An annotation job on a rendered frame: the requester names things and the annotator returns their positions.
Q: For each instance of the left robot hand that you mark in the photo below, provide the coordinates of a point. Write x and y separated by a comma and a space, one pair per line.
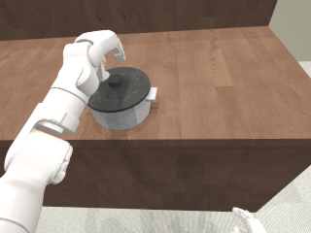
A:
109, 41

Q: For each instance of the left robot forearm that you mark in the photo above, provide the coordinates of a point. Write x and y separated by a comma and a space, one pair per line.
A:
62, 107

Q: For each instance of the right robot hand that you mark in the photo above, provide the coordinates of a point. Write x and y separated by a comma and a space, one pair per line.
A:
253, 225

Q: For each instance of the knob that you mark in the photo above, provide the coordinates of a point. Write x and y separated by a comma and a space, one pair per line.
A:
115, 80

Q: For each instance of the lid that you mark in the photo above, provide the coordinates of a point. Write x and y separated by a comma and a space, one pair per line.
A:
135, 87

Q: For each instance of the pot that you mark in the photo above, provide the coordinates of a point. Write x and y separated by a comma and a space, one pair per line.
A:
129, 118

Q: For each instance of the robot left upper arm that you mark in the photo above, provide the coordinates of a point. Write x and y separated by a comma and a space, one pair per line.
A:
41, 159

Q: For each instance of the table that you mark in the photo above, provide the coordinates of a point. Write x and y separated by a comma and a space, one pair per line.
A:
230, 126

